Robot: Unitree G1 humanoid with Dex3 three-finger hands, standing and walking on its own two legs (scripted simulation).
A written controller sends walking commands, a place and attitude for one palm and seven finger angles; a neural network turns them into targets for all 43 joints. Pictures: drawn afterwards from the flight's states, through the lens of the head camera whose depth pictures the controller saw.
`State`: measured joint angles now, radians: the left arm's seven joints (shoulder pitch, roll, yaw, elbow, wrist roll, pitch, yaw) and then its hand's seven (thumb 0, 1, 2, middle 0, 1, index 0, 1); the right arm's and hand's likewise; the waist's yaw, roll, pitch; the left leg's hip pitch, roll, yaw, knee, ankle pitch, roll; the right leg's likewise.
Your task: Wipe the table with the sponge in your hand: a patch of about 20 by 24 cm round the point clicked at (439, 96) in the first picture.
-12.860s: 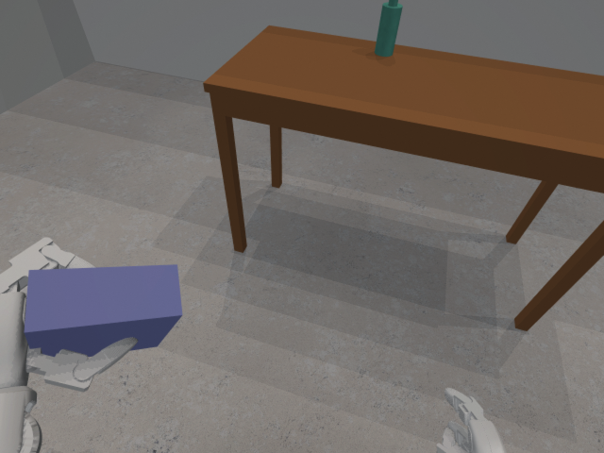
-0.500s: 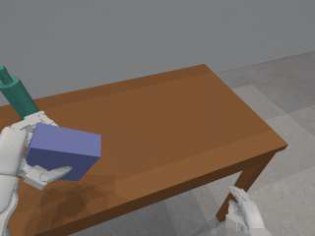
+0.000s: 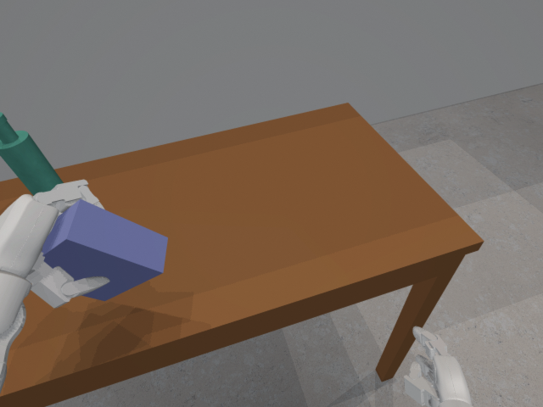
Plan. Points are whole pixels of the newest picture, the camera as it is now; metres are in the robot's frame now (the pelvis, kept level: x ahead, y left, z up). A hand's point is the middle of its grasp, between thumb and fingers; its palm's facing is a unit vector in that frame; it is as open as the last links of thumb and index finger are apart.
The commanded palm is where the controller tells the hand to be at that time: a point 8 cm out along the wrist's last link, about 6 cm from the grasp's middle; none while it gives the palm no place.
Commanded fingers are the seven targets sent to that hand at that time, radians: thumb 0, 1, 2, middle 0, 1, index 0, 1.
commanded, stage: turn the palm down, sponge in hand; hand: left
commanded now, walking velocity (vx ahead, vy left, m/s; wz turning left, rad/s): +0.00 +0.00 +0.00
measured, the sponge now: (108, 261) +0.25 +0.25 +0.14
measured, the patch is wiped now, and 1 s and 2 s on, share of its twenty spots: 0.00 0.00 0.00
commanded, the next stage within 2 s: move the sponge above the wiping area in 1.44 s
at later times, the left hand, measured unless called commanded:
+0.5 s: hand (46, 227) +0.25 +0.30 +0.20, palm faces +0.29 -0.29 -0.91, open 9.5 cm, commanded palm +0.21 +0.31 +0.24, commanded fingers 0.00 0.10 1.30 -1.20 -1.60 -1.20 -1.60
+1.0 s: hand out of the picture +0.23 +0.35 +0.21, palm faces +0.27 -0.10 -0.96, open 9.5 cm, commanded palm +0.18 +0.32 +0.25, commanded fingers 0.00 0.10 1.30 -1.20 -1.60 -1.20 -1.60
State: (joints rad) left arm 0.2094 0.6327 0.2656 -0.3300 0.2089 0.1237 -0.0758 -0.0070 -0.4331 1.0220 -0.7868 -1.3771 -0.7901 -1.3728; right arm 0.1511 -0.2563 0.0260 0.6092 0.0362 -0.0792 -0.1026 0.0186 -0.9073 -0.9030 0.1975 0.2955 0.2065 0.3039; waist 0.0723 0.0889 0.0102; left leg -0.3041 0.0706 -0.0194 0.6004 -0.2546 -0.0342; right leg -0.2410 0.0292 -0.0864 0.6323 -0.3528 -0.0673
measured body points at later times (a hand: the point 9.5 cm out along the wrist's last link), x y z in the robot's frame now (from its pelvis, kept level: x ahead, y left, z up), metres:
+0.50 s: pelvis +0.02 +0.03 +0.00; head +0.01 -0.01 +0.45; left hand +0.23 +0.31 +0.24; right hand +0.26 -0.20 -0.07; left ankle +0.04 +0.17 -0.72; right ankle +0.00 -0.07 -0.72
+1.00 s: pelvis -0.01 +0.04 +0.01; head -0.03 +0.00 +0.46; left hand +0.21 +0.35 +0.26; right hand +0.24 -0.17 -0.06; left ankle +0.04 +0.17 -0.72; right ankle +0.00 -0.07 -0.72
